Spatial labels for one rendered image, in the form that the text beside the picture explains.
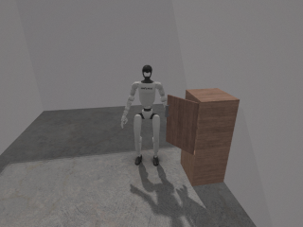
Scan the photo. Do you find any right robot upper arm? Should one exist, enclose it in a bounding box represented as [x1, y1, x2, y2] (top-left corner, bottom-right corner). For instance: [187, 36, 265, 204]
[128, 81, 140, 102]

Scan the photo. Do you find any handle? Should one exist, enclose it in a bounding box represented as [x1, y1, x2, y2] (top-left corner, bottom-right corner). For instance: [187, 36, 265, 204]
[165, 104, 170, 117]

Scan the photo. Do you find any robot right thigh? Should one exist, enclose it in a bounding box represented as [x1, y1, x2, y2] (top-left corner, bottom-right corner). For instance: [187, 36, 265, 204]
[134, 113, 142, 143]

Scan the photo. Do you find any left robot forearm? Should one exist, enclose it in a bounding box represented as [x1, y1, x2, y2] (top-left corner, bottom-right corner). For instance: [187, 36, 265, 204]
[163, 97, 168, 110]

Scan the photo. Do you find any cupboard door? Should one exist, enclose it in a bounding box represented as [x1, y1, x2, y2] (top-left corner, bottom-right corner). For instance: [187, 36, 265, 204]
[166, 95, 200, 155]

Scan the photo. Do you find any robot right hand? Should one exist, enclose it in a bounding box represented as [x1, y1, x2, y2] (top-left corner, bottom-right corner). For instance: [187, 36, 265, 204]
[121, 114, 128, 129]

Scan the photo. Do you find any humanoid robot head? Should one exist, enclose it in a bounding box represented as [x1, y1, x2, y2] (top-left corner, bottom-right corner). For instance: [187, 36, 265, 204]
[141, 65, 154, 83]

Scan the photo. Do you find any right robot forearm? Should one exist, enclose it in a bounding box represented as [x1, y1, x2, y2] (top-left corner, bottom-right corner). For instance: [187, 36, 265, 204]
[123, 96, 132, 115]

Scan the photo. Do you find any left robot upper arm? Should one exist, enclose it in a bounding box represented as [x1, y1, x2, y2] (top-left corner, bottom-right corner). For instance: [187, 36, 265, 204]
[155, 81, 166, 102]

